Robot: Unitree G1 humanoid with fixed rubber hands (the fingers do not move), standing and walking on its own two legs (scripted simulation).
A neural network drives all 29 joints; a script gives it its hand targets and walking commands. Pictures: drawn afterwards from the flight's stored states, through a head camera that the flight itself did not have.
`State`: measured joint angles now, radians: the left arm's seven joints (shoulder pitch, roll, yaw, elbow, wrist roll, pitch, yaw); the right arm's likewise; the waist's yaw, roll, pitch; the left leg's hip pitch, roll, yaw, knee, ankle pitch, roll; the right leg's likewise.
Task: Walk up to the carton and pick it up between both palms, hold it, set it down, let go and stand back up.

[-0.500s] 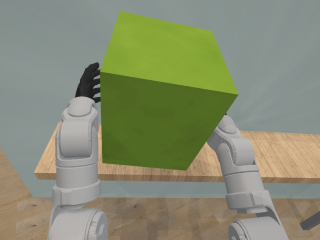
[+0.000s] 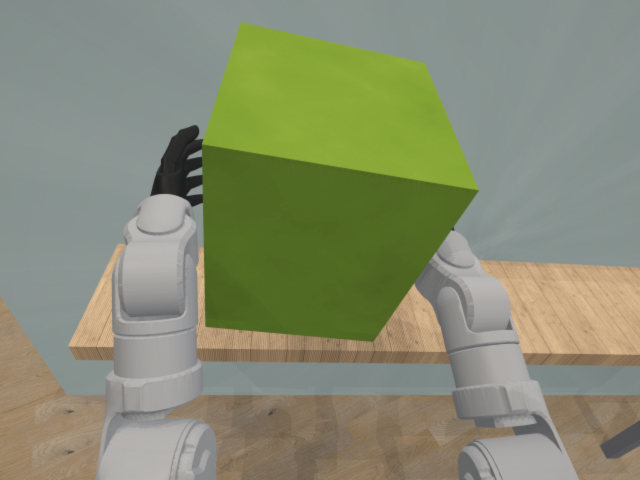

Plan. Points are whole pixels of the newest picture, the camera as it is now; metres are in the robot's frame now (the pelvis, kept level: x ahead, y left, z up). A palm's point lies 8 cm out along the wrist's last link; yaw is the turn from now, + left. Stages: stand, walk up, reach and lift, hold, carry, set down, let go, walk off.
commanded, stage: hold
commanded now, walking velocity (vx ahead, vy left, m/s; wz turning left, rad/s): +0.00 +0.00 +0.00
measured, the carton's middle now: (313, 197) +0.37 +0.01 +0.22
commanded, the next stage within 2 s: none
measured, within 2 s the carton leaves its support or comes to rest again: neither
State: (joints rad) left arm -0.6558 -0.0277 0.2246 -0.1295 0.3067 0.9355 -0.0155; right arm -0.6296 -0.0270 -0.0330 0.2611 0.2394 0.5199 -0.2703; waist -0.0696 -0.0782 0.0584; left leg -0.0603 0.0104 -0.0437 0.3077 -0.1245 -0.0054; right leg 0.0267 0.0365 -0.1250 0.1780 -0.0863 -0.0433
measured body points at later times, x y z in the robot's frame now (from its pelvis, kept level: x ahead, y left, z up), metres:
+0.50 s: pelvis +0.00 +0.00 +0.00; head -0.02 +0.04 +0.45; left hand +0.37 +0.16 +0.22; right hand +0.38 -0.13 +0.20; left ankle +0.04 +0.12 -0.75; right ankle +0.02 -0.09 -0.75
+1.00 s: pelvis +0.01 +0.00 +0.00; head -0.01 +0.04 +0.45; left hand +0.37 +0.16 +0.22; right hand +0.38 -0.13 +0.20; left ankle +0.04 +0.12 -0.75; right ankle +0.02 -0.09 -0.75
